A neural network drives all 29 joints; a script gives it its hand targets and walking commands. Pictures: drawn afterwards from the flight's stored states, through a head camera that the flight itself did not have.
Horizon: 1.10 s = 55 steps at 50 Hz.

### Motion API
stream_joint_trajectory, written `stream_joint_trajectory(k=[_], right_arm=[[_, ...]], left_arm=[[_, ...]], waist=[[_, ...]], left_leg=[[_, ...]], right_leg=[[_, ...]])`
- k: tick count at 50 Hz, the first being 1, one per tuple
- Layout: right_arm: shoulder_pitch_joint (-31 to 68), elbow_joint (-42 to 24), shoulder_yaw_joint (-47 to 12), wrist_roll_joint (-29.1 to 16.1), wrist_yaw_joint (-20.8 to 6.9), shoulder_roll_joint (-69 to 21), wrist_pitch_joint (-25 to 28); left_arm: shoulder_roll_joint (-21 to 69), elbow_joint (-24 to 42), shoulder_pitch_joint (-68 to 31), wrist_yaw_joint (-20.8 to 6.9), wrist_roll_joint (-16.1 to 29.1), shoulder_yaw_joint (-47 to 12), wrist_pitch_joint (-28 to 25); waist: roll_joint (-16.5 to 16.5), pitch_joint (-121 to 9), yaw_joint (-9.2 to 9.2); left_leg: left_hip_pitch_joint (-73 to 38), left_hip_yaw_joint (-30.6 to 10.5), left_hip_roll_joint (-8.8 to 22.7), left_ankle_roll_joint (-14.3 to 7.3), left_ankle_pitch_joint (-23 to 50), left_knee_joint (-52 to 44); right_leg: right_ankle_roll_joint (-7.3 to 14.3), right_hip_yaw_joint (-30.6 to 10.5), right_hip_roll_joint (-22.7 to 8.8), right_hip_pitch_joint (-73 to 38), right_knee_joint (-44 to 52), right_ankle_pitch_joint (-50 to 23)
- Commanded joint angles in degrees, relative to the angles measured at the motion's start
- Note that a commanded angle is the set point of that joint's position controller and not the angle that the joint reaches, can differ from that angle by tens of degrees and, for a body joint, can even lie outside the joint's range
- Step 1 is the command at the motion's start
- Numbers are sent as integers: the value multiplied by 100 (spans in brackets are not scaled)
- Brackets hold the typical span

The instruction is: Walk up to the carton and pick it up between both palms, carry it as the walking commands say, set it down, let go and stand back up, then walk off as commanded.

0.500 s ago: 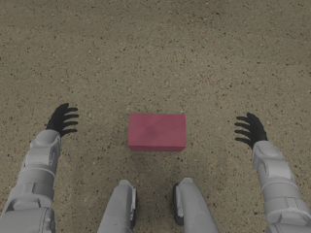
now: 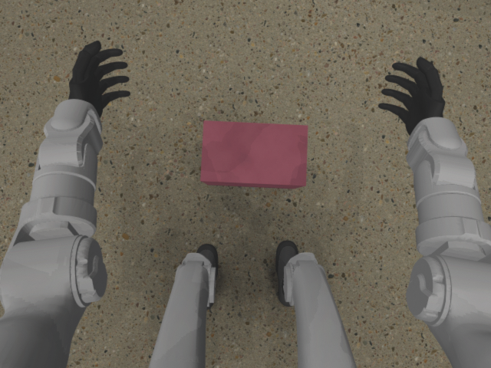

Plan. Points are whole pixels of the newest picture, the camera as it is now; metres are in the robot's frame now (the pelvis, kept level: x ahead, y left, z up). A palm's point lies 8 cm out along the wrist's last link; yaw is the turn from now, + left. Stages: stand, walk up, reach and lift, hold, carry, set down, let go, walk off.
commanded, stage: reach and lift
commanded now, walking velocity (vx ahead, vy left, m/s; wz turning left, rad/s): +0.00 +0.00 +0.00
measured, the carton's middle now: (253, 158) +0.47 -0.01 -0.56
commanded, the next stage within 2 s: none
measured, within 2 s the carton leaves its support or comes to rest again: neither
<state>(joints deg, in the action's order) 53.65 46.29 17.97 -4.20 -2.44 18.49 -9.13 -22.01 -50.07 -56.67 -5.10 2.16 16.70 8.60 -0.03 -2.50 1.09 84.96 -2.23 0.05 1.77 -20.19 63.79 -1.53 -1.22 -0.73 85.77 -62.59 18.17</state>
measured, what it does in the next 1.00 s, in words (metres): lowers itself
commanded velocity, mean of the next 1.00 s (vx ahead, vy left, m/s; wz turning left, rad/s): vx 0.00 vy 0.00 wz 0.00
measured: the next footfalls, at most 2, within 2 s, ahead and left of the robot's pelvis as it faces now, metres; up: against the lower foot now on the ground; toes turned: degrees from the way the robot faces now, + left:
none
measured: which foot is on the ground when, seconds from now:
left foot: down 0.00-1.00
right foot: down 0.00-1.00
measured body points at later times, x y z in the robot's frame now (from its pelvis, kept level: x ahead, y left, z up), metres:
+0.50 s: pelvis -0.01 +0.00 -0.08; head +0.30 +0.00 +0.23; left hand +0.51 +0.24 -0.20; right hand +0.49 -0.24 -0.20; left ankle +0.06 +0.13 -0.62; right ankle +0.07 -0.13 -0.62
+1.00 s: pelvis -0.04 +0.00 -0.21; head +0.31 +0.00 +0.07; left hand +0.50 +0.23 -0.35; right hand +0.49 -0.24 -0.36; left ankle +0.06 +0.13 -0.62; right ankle +0.07 -0.13 -0.62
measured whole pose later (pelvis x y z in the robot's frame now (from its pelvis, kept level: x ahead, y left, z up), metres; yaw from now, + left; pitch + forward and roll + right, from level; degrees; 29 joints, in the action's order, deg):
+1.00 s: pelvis -0.04 +0.00 -0.21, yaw +1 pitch +47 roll +0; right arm 67.8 50.9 14.7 -7.4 1.3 22.2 -7.8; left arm -25.1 -53.8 -70.3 -1.4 6.2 13.1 7.3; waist -0.2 4.5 0.9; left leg 125.3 -3.2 -2.0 3.1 -31.1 109.7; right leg -2.5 -2.6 0.7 126.4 -108.6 28.8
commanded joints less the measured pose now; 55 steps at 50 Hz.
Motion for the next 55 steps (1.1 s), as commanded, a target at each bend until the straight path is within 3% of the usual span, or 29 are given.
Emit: stream_joint_trajectory(k=[1,4,8,15,21,29,42,55], right_arm=[[1001,-628,216,80,-27,840,131],[929,-779,312,183,-55,752,171],[839,-875,418,318,-98,618,201],[1139,-547,443,393,-146,564,184],[1545,-312,374,301,-73,766,139],[1977,-722,140,65,112,1130,36],[2364,-282,-133,-212,314,1176,108],[2862,165,-399,-523,485,1359,411]], left_arm=[[-854,635,-1099,-19,-21,215,-128],[-782,769,-1020,-54,-89,317,-158],[-706,828,-893,-105,-187,437,-186],[-597,580,-1231,-123,-201,345,-158],[-718,392,-1608,-3,-154,233,-93],[-1077,849,-2063,202,41,104,-3],[-1156,360,-2395,307,323,-163,-115],[-1296,-21,-2867,514,625,-444,-376]], waist=[[-99,-5931,-1],[-74,-6142,-11],[-38,-5975,-25],[-107,-5243,40],[-173,-5456,44],[-165,-6547,-9],[-62,-5783,-7],[-64,-5416,-1]], left_leg=[[-2742,490,-386,41,2437,-363],[-2657,459,-391,22,2815,-315],[-2299,436,-386,8,2813,-250],[-1298,443,-374,62,1877,255],[-730,540,-389,133,1240,1089],[-539,634,-371,150,1115,2106],[832,631,-255,72,527,3202],[1169,525,-102,66,329,4224]], right_leg=[[-125,422,400,-3318,223,-2389],[-126,377,389,-3300,156,-2809],[-138,336,360,-2977,65,-2823],[-114,410,340,-1654,-460,-1764],[-100,512,365,-981,-1274,-1052],[-97,585,367,-887,-2261,-1005],[-130,515,235,-1,-3434,-654],[-163,468,79,496,-4502,-517]])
